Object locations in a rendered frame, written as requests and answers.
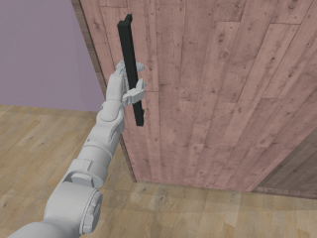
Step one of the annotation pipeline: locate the robot left hand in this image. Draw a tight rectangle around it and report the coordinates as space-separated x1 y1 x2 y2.
106 59 147 108

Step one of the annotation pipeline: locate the robot left forearm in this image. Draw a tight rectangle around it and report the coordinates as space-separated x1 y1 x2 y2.
44 100 126 219

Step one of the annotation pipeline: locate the handle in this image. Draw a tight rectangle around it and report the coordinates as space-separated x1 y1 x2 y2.
117 14 145 127

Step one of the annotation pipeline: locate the wardrobe door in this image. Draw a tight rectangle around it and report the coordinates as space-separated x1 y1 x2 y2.
80 0 317 192
257 127 317 193

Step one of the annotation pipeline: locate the left robot upper arm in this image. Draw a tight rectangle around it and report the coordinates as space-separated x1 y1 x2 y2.
7 181 103 238

